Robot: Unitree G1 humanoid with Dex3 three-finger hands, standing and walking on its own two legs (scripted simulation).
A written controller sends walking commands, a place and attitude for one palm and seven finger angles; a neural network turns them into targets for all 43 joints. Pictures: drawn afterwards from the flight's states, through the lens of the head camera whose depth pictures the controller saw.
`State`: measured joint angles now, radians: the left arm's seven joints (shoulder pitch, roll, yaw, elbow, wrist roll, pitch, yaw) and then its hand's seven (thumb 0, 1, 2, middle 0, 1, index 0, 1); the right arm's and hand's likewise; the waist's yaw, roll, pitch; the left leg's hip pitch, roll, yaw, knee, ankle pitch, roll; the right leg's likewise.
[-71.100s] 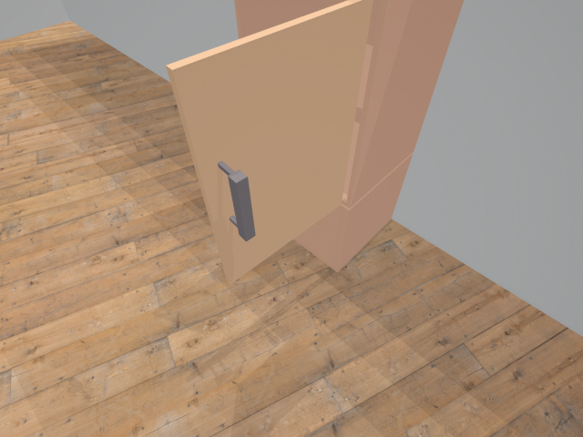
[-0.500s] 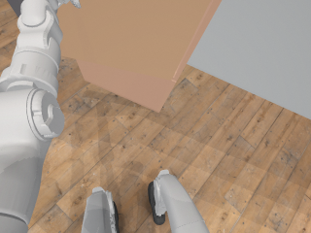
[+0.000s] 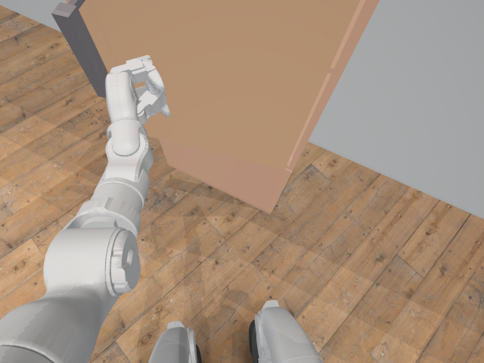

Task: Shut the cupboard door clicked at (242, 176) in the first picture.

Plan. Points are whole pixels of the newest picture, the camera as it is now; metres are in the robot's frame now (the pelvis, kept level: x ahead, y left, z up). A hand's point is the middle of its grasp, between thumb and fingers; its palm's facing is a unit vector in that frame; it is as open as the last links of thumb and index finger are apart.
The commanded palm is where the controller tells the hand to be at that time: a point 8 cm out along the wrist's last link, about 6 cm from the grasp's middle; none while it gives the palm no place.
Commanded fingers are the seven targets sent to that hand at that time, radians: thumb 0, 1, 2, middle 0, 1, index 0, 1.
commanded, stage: pull the fist back off the door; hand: left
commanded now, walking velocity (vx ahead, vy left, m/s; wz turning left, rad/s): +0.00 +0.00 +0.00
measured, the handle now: (95, 48) +0.64 +0.18 +0.06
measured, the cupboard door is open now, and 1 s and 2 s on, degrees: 13 13 13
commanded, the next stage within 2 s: draw the hand back to the body in 0.24 s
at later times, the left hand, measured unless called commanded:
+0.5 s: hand (155, 114) +0.48 +0.08 +0.08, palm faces +0.08 -1.00 -0.02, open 3.1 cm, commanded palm +0.42 +0.14 +0.09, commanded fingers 0.00 0.90 0.90 -1.30 -1.50 -1.30 -1.50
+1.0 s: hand (54, 201) +0.33 +0.16 +0.15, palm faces +0.11 -0.98 -0.19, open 3.1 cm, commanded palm +0.28 +0.22 +0.17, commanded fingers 0.00 0.90 0.90 -0.94 -1.11 -0.94 -1.11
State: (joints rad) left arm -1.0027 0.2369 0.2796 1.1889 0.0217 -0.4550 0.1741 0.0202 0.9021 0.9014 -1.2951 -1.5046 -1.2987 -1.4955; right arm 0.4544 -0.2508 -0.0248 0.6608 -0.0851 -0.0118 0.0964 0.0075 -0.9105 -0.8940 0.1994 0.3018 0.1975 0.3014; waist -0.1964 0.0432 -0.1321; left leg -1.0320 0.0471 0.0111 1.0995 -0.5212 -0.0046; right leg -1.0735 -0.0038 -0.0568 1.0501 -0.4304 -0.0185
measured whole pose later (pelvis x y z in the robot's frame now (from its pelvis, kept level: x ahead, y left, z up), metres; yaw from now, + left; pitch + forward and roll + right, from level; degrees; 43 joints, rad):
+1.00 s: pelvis +0.00 +0.00 +0.07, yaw +0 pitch +3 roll +0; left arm -0.10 0.22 0.06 0.28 -0.06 -0.18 0.05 0.02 0.90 0.90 -1.17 -1.37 -1.18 -1.36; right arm 0.20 -0.24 0.00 0.58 0.04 0.00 -0.07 0.01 -0.91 -0.89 0.20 0.30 0.19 0.30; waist -0.01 0.04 -0.04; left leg -0.33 0.02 0.04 0.64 -0.35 0.00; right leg -0.40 -0.02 -0.04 0.64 -0.30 -0.01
